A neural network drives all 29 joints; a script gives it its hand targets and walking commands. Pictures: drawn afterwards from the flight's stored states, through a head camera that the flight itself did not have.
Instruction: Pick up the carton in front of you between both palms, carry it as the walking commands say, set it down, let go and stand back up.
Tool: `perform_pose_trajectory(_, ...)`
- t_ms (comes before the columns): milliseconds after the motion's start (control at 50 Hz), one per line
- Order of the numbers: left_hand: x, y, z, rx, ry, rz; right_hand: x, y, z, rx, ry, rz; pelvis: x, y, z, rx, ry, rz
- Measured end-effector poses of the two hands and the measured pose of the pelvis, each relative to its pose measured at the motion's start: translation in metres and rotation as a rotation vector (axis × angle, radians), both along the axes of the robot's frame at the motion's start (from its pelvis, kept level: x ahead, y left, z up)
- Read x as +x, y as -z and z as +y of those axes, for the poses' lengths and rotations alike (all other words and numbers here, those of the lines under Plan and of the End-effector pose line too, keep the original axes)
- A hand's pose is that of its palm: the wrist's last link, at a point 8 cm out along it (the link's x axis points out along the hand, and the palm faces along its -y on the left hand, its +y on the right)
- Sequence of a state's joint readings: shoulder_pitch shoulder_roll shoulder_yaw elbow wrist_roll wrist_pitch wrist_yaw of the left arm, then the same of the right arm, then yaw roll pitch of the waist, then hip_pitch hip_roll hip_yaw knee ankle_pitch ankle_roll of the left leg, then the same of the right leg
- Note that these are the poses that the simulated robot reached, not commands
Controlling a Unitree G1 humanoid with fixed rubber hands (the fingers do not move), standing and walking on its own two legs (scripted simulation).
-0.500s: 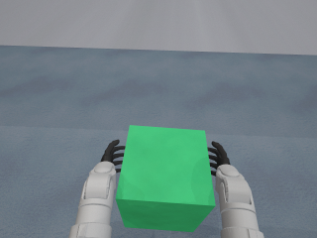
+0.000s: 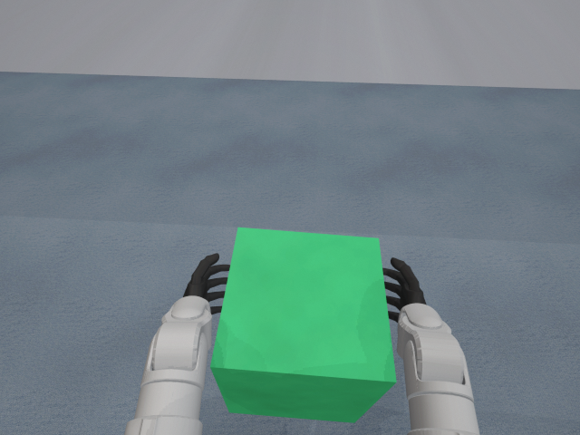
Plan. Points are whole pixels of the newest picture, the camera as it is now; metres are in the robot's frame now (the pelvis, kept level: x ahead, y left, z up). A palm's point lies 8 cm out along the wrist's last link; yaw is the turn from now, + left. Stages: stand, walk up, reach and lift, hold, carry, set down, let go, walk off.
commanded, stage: hold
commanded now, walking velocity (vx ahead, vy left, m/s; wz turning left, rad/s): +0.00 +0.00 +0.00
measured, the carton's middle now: (299, 330) +0.28 +0.00 -0.05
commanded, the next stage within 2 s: set down in 0.76 s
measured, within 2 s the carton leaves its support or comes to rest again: neither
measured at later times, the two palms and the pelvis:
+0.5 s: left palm (188, 325) +0.24 +0.15 +0.04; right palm (415, 320) +0.26 -0.15 +0.05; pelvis -0.04 -0.01 -0.01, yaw +3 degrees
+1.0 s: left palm (198, 299) +0.29 +0.15 +0.03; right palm (406, 296) +0.30 -0.15 +0.03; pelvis -0.01 -0.01 +0.00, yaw +3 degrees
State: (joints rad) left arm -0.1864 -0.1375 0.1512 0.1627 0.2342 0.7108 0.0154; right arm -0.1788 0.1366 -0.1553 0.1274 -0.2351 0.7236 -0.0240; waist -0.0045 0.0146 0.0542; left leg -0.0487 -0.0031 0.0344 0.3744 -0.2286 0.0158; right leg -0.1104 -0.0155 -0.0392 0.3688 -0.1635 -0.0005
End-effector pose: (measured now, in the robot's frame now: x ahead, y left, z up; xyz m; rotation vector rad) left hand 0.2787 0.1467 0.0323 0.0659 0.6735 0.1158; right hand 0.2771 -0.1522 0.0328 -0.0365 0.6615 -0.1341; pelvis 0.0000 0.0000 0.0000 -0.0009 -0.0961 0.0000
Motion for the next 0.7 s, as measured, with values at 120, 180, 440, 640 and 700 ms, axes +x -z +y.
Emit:
perform_pose_trajectory(120, -0.016, -0.003, 0.007, -0.006, -0.030, -0.010, -0.008, -0.005, 0.007, -0.002, -0.027, -0.010, -0.014, 0.001, -0.001, -0.001, -0.009, -0.035)
perform_pose_trajectory(180, -0.022, -0.005, 0.006, -0.006, -0.030, -0.011, -0.013, -0.006, 0.006, -0.002, -0.027, -0.011, -0.021, 0.002, -0.001, -0.001, -0.011, -0.049)
perform_pose_trajectory(440, -0.036, -0.011, 0.001, -0.006, -0.042, -0.025, -0.023, -0.012, 0.001, 0.017, -0.032, -0.025, -0.039, 0.006, -0.010, 0.003, -0.037, -0.081)
perform_pose_trajectory(640, -0.032, -0.016, 0.001, -0.013, -0.077, -0.028, -0.010, -0.017, 0.002, 0.027, -0.057, -0.027, -0.032, 0.006, -0.018, 0.003, -0.058, -0.083)
perform_pose_trajectory(700, -0.027, -0.016, 0.001, -0.013, -0.078, -0.024, -0.005, -0.017, 0.001, 0.027, -0.056, -0.023, -0.028, 0.005, -0.019, 0.003, -0.060, -0.078)
